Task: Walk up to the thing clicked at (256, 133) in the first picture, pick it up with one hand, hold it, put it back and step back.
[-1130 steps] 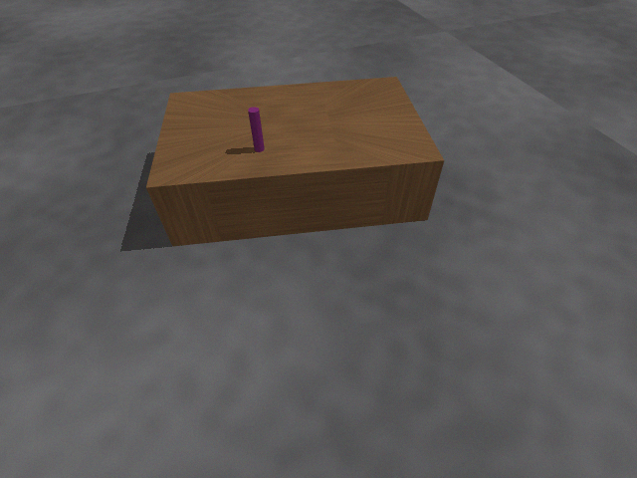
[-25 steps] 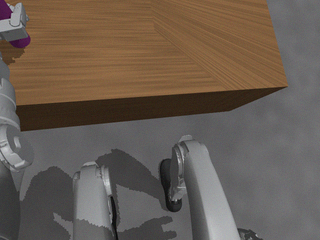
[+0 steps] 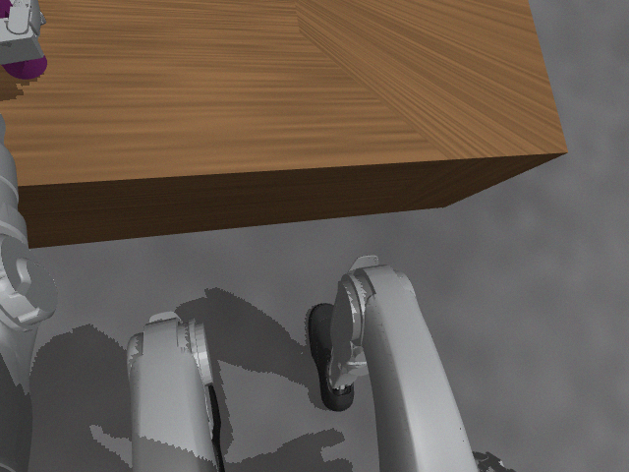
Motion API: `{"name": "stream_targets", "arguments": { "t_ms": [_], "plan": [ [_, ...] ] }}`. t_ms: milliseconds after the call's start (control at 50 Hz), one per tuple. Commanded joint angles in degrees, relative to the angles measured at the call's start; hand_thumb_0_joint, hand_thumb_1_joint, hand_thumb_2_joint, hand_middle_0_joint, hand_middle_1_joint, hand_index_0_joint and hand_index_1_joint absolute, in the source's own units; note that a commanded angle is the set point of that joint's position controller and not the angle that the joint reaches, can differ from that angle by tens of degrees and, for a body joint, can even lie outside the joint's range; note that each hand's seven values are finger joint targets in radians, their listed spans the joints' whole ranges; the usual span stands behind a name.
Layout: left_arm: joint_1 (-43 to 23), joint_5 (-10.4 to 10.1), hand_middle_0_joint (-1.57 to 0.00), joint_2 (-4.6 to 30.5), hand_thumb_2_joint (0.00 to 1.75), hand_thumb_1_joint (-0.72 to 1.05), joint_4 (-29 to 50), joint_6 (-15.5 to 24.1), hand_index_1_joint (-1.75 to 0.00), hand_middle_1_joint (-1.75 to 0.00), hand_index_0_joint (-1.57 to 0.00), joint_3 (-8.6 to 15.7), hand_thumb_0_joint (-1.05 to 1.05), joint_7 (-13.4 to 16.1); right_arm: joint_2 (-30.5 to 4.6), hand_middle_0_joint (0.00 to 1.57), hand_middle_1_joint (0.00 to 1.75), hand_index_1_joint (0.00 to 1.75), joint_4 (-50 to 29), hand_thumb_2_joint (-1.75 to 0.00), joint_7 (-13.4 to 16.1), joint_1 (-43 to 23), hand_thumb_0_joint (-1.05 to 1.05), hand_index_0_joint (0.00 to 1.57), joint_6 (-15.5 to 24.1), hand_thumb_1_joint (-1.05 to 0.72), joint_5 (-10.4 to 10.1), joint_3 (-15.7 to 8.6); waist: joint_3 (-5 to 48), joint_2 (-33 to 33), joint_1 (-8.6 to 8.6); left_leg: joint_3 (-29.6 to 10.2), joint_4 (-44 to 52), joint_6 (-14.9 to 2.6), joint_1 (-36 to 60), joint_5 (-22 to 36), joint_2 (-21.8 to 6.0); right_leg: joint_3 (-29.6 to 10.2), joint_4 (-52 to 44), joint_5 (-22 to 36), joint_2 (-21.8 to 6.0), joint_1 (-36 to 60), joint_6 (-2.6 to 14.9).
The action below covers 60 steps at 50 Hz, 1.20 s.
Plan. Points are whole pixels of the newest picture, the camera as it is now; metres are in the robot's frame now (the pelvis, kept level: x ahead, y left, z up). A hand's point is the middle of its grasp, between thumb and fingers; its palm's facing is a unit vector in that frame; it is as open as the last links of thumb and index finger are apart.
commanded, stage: lower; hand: left
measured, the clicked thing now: out of the picture +0.61 +0.22 +0.02
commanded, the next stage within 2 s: loosen in 0.04 s
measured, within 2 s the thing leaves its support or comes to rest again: neither
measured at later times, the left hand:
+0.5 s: hand (8, 5) +0.61 +0.20 +0.00, palm faces +0.13 -0.99 -0.04, open 6.9 cm
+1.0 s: hand out of the picture +0.62 +0.21 +0.02, palm faces +0.16 -0.99 -0.03, open 16.1 cm
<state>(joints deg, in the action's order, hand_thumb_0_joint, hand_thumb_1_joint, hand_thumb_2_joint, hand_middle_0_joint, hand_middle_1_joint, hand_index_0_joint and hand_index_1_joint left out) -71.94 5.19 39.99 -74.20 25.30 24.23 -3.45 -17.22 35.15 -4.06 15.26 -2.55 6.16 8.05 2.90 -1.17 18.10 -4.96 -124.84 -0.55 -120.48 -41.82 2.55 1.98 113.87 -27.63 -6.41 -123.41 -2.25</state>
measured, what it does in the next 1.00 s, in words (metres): stands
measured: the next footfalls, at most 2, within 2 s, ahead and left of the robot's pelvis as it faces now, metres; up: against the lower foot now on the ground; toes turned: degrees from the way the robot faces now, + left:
none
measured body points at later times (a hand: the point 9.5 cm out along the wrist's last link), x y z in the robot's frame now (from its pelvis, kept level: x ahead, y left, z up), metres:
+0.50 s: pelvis +0.00 +0.00 -0.01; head +0.26 +0.05 +0.36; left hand +0.60 +0.25 +0.00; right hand +0.01 -0.27 -0.10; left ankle +0.06 +0.11 -0.37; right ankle +0.14 -0.15 -0.37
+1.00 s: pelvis +0.00 +0.00 +0.00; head +0.26 +0.05 +0.36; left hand +0.60 +0.26 +0.03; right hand +0.01 -0.27 -0.10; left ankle +0.06 +0.11 -0.37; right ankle +0.14 -0.15 -0.37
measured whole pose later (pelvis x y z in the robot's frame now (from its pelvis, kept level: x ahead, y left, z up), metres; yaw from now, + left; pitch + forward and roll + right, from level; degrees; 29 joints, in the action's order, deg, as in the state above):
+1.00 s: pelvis +0.00 +0.00 +0.00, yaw +0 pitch +38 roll -7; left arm -72.4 4.2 39.2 -68.5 22.2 25.8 -4.3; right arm -17.0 34.1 -3.7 15.4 -4.0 5.2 7.4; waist 3.6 -1.7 17.3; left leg -4.8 -125.3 -0.6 -120.8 -42.3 2.8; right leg 1.8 114.5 -28.3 -6.5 -123.8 -2.5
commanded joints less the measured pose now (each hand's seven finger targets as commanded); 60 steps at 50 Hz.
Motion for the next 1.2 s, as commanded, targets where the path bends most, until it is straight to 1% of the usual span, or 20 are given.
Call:
{"name": "stream_targets", "arguments": {
  "t_ms": [0, 120, 140, 180, 220, 260, 320, 380, 460, 580, 700, 740, 780, 860, 900, 1000, 1040, 1060, 1100, 1180],
  "plan": [
    [-28.31, -0.88, -1.40, 12.76, 1.35, 0.59, 14.48, 4.90, -1.47, -1.46, -1.40, 0.49, 0.00, 0.04, -14.38, 0.20, 0.30, 0.30, 0.10, -0.89, 0.88, 14.41, 0.00, 0.20, -0.22, -0.87, 0.08, -4.38, 43.87, -18.93, 1.72, 1.61, 17.87, 0.12, 23.34, 12.89, -0.83, 3.02, -6.66, 5.60, 2.68, 29.56, 4.35],
    [-27.79, -0.88, -1.40, 11.79, 1.34, 0.60, 13.73, 4.46, -1.45, -1.45, -1.39, 0.03, 0.00, -0.39, -14.60, 0.20, 0.30, 0.30, -0.08, -0.89, 0.71, 14.45, 0.00, 0.20, -0.31, -0.87, 0.01, -4.24, 43.07, -18.61, 2.19, 1.16, 17.66, 0.14, 22.75, 12.68, -0.80, 3.27, -6.20, 5.58, 2.50, 28.90, 4.27],
    [-27.25, -0.89, -1.48, 12.44, 1.26, 0.59, 13.85, 4.30, -1.44, -1.44, -1.47, 0.31, 0.00, -0.40, -14.62, 0.20, 0.30, 0.30, -0.22, -0.89, 0.78, 14.56, 0.00, 0.20, -0.34, -0.89, 0.00, -4.32, 43.51, -18.10, 1.76, 1.77, 17.17, -0.06, 22.07, 12.61, -0.73, 3.00, -6.37, 5.70, 2.63, 30.05, 4.19],
    [-28.93, -1.65, -1.34, 13.34, 1.10, 0.46, 16.36, 4.55, -1.28, -1.28, -1.35, 0.70, 0.00, -0.70, -14.65, 0.20, 0.30, 0.30, -0.14, -0.88, 0.85, 14.64, 0.00, 0.20, -0.42, -0.89, -0.11, -4.35, 45.56, -18.52, 1.73, 2.00, 16.75, -0.22, 22.21, 12.48, -0.65, 2.72, -6.61, 5.94, 2.72, 31.13, 4.08],
    [-27.64, -2.48, -1.28, 10.63, 0.94, 0.39, 14.11, 4.08, -1.16, -1.18, -1.29, 0.11, 0.00, -1.04, -14.29, 0.20, 0.30, 0.30, 0.07, -0.89, 0.85, 14.94, 0.00, 0.20, -0.40, -0.89, -0.19, -4.29, 44.35, -17.60, 1.97, 2.23, 16.51, -0.20, 20.99, 12.79, -0.59, 2.74, -6.35, 6.37, 2.61, 31.62, 4.05],
    [-27.43, -2.45, -1.20, 12.09, 0.82, 0.31, 15.27, 4.05, -1.06, -1.08, -1.21, 0.67, 0.00, -0.96, -14.24, 0.20, 0.30, 0.30, -0.03, -0.89, 0.97, 14.44, 0.00, 0.20, -0.32, -0.90, -0.29, -4.22, 44.53, -17.71, 1.30, 2.28, 16.36, -0.23, 21.33, 13.20, -0.62, 2.54, -6.40, 6.49, 2.72, 30.82, 4.13],
    [-26.45, -1.95, -1.05, 11.32, 0.73, 0.16, 14.80, 3.97, -0.93, -0.93, -1.06, 0.31, 0.00, -0.89, -14.42, 0.20, 0.30, 0.30, 0.19, -0.89, 0.94, 14.78, 0.00, 0.20, -0.52, -0.90, -0.10, -4.39, 44.30, -18.54, 1.11, 1.97, 16.53, 0.08, 22.45, 14.63, -0.66, 2.86, -5.87, 7.45, 2.70, 30.21, 4.37],
    [-26.34, -1.78, -0.88, 10.31, 0.56, 0.02, 13.93, 3.76, -0.74, -0.75, -0.88, -0.03, 0.00, -1.00, -14.76, 0.20, 0.30, 0.30, 0.31, -0.89, 0.81, 15.08, 0.00, 0.20, -0.64, -0.89, -0.08, -4.40, 43.20, -19.91, 1.93, 0.91, 16.93, 0.58, 24.66, 16.30, -0.92, 3.48, -5.11, 8.07, 2.56, 27.27, 4.64],
    [-26.53, -2.03, -0.76, 10.39, 0.47, -0.10, 13.05, 3.64, -0.63, -0.62, -0.74, 0.20, 0.00, -0.70, -14.45, 0.20, 0.30, 0.30, -0.17, -0.89, 0.61, 14.49, 0.00, 0.20, -0.86, -0.90, -0.11, -4.34, 41.27, -16.88, 2.08, 1.65, 16.41, -0.18, 20.14, 12.37, -0.63, 3.07, -6.14, 5.41, 2.66, 28.83, 4.22],
    [-25.75, -1.73, -0.61, 10.32, 0.38, -0.18, 12.89, 3.34, -0.49, -0.49, -0.59, 0.16, 0.00, -0.84, -14.31, 0.20, 0.30, 0.30, -0.59, -0.90, 0.68, 14.64, 0.00, 0.20, -0.86, -0.90, -0.10, -4.54, 43.40, -15.80, 1.79, 2.18, 15.87, -0.33, 20.38, 13.31, -0.57, 2.67, -6.37, 6.74, 2.68, 30.62, 4.03],
    [-26.39, -1.71, -0.41, 10.13, 0.21, -0.33, 13.21, 3.57, -0.28, -0.27, -0.39, -0.06, 0.00, -0.75, -14.59, 0.20, 0.30, 0.30, -0.39, -0.90, 0.71, 14.31, 0.00, 0.20, -0.83, -0.90, -0.32, -4.82, 41.12, -17.03, 1.63, 1.19, 17.40, -0.09, 20.87, 10.48, -0.62, 3.14, -5.94, 3.70, 2.45, 26.97, 4.19],
    [-26.80, -1.62, -0.35, 10.44, 0.16, -0.39, 14.43, 3.61, -0.23, -0.22, -0.33, -0.21, 0.00, -0.78, -14.62, 0.20, 0.30, 0.30, -0.39, -0.90, 0.63, 14.63, 0.00, 0.20, -0.94, -0.90, -0.17, -4.69, 43.37, -18.60, 1.25, 1.17, 17.23, 0.20, 22.90, 12.75, -0.70, 3.16, -5.34, 5.40, 2.54, 27.51, 4.41],
    [-26.89, -2.05, -0.25, 8.82, 0.15, -0.40, 14.44, 3.42, -0.17, -0.17, -0.23, -0.67, 0.00, -1.02, -14.50, 0.20, 0.30, 0.30, -0.56, -0.90, 0.68, 14.61, 0.00, 0.20, -0.95, -0.89, -0.28, -4.72, 43.94, -18.02, 1.84, 0.98, 16.88, 0.29, 23.62, 14.57, -0.75, 3.29, -5.13, 7.04, 2.42, 27.85, 4.41],
    [-29.79, -2.46, -0.15, 13.58, 0.12, -0.48, 19.65, 2.94, -0.12, -0.11, -0.13, 1.62, 0.00, -0.71, -14.31, 0.20, 0.30, 0.30, -0.59, -0.90, 1.12, 15.43, 0.00, 0.20, -0.99, -0.89, -0.44, -5.03, 49.15, -19.47, 0.06, 2.59, 16.75, 0.09, 24.63, 15.98, -0.53, 2.13, -6.03, 8.83, 2.38, 32.84, 4.27],
    [-30.19, -1.99, -0.13, 15.13, 0.11, -0.53, 19.99, 2.26, -0.12, -0.10, -0.11, 2.53, 0.00, -0.41, -14.10, 0.20, 0.30, 0.30, -0.51, -0.90, 1.29, 15.63, 0.00, 0.20, -1.33, -0.90, -0.82, -5.14, 48.90, -20.70, -0.62, 2.16, 18.42, 0.31, 25.85, 15.70, -0.59, 2.17, -6.21, 7.94, 2.27, 32.04, 4.56],
    [-31.78, -1.55, -0.09, 18.72, 0.11, -0.55, 24.35, -0.62, -0.09, -0.08, -0.08, 3.74, 0.00, -0.76, -13.85, 0.20, 0.30, 0.30, -1.41, -0.90, 2.30, 16.73, 0.00, 0.20, -2.19, -0.90, -1.95, -6.08, 52.81, -22.23, -1.08, 2.12, 22.07, 0.31, 31.21, 16.24, -0.86, 1.48, -9.75, 8.25, 2.39, 35.05, 4.82],
    [-31.51, -2.03, -0.09, 17.91, 0.11, -0.56, 23.30, -2.45, -0.09, -0.08, -0.08, 3.10, 0.00, -1.52, -13.30, 0.20, 0.30, 0.30, -1.53, -0.90, 2.85, 16.65, 0.00, 0.20, -2.22, -0.90, -2.74, -6.31, 51.55, -20.72, -0.70, 1.96, 24.34, 0.01, 32.37, 14.46, -1.06, 1.25, -12.28, 6.80, 2.44, 36.02, 4.76],
    [-31.14, -2.12, -0.08, 19.98, 0.11, -0.57, 23.70, -3.30, -0.09, -0.08, -0.07, 3.86, 0.00, -1.87, -13.19, 0.20, 0.30, 0.30, -1.71, -0.90, 3.16, 16.59, 0.00, 0.20, -2.33, -0.90, -2.99, -6.29, 51.31, -20.06, -1.10, 2.35, 25.14, -0.25, 31.77, 13.62, -1.09, 0.90, -13.74, 6.24, 2.61, 37.94, 4.63],
    [-30.11, -2.79, -0.08, 18.35, 0.12, -0.58, 21.10, -5.50, -0.10, -0.09, -0.07, 2.55, 0.00, -2.68, -12.70, 0.20, 0.30, 0.30, -1.80, -0.90, 3.76, 16.50, 0.00, 0.20, -2.24, -0.90, -3.64, -6.29, 49.74, -17.21, -0.52, 2.09, 27.05, -0.54, 32.77, 13.35, -1.35, 0.79, -16.64, 6.13, 2.91, 39.62, 4.56],
    [-26.59, -3.27, -0.10, 15.90, 0.13, -0.55, 13.40, -8.51, -0.12, -0.12, -0.11, 0.07, 0.00, -5.29, -11.96, 0.20, 0.30, 0.30, -0.83, -0.90, 4.47, 16.59, 0.00, 0.20, -1.37, -0.88, -4.23, -5.77, 39.93, -12.27, 0.80, 2.24, 28.78, -1.16, 29.51, 12.19, -1.99, 0.67, -20.88, 5.55, 3.33, 40.14, 4.23]
  ]
}}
